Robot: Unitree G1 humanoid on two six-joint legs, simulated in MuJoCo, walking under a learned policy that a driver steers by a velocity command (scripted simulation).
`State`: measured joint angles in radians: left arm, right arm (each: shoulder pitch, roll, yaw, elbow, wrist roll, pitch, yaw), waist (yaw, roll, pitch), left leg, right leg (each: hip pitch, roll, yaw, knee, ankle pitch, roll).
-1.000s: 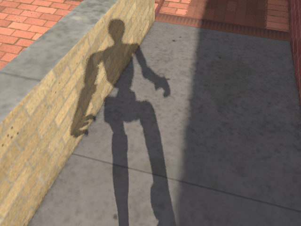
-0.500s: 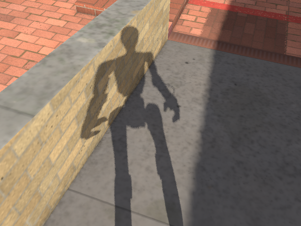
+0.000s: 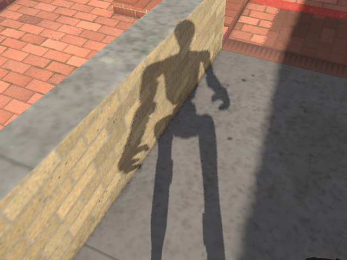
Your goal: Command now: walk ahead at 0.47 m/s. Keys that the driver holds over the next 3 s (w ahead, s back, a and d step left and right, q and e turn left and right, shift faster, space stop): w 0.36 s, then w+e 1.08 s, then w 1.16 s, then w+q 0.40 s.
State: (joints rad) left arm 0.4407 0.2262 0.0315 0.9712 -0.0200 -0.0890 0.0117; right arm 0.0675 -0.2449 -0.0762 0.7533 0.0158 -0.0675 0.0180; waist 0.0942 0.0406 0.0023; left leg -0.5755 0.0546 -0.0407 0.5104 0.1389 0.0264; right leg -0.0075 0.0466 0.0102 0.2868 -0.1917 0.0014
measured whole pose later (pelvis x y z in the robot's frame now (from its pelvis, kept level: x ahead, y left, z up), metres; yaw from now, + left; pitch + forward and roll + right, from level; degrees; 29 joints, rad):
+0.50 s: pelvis +0.28 +0.04 -0.04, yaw -2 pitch +2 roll +2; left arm 0.06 0.28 0.06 0.80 0.00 -0.11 -0.04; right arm 0.41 -0.28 -0.06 0.93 0.01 -0.09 -0.01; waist -0.08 -0.04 0.01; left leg -0.06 -0.08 0.01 0.36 -0.19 0.10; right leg -0.58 -0.05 0.07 0.50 0.32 -0.03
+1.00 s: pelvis +0.56 -0.02 -0.09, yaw -19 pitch +3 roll -1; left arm 0.39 0.27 0.06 0.79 -0.03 -0.05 0.01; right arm 0.08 -0.30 -0.05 0.75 -0.02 -0.13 0.00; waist 0.08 0.02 -0.01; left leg -0.58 0.04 -0.14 0.51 0.17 -0.02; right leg -0.16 0.16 0.21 0.46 -0.19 -0.06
